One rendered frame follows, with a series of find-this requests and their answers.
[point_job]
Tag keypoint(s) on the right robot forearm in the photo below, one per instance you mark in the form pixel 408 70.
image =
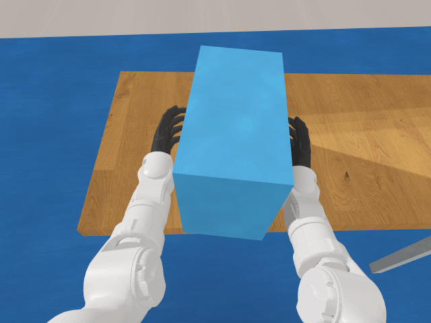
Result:
pixel 309 230

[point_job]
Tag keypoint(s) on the carton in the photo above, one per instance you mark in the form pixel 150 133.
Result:
pixel 233 167

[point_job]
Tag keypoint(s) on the robot left hand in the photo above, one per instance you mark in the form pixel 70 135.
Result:
pixel 163 139

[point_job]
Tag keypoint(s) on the left robot forearm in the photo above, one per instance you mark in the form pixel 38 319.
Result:
pixel 148 209

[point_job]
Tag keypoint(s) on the table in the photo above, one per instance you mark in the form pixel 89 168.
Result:
pixel 370 141

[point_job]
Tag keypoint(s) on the robot left upper arm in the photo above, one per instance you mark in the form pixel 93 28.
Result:
pixel 120 287

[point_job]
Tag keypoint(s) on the robot right upper arm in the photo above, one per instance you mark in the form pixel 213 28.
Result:
pixel 330 295

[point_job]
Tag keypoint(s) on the robot right hand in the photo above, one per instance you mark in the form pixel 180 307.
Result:
pixel 300 144

